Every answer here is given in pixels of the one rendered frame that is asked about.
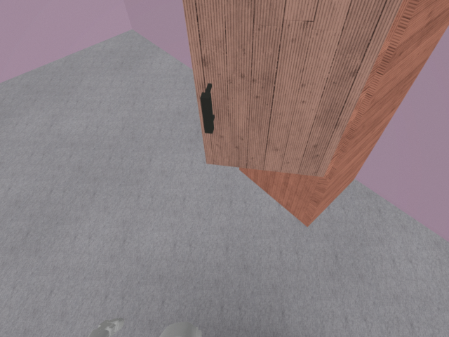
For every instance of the left robot hand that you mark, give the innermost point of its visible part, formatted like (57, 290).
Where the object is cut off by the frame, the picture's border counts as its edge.
(107, 328)

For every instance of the handle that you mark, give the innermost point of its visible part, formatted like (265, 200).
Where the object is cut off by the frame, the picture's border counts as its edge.
(207, 110)

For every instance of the cupboard door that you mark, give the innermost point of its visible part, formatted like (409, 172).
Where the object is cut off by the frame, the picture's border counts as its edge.
(286, 76)

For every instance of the robot left thigh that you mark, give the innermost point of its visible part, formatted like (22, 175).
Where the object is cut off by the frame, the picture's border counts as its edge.
(181, 329)

